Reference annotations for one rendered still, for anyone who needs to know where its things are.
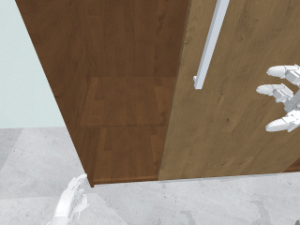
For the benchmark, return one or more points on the robot left hand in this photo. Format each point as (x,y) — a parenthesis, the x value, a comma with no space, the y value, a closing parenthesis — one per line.
(66,205)

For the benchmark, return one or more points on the handle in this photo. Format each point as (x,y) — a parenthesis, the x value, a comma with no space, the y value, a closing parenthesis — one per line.
(210,43)

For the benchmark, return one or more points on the robot left forearm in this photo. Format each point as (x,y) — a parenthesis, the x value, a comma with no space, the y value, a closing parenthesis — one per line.
(59,220)

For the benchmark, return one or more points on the wardrobe door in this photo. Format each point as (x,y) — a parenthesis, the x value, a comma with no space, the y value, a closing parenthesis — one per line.
(296,163)
(219,130)

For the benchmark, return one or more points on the robot right hand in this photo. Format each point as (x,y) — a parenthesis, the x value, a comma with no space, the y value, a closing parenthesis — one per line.
(292,119)

